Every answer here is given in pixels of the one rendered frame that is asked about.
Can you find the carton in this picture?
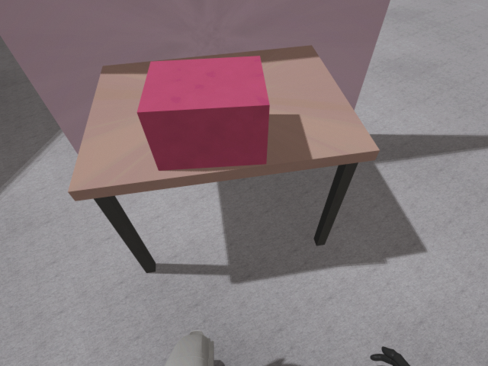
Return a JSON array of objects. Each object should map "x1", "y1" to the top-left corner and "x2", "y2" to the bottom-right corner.
[{"x1": 137, "y1": 56, "x2": 270, "y2": 171}]

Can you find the left robot thigh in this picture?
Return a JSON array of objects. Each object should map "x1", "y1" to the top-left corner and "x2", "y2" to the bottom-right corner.
[{"x1": 165, "y1": 334, "x2": 214, "y2": 366}]

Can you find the robot right hand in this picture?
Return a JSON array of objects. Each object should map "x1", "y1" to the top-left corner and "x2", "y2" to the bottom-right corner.
[{"x1": 370, "y1": 347, "x2": 410, "y2": 366}]

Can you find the table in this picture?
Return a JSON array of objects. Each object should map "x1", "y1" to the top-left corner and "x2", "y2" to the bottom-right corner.
[{"x1": 68, "y1": 45, "x2": 380, "y2": 273}]

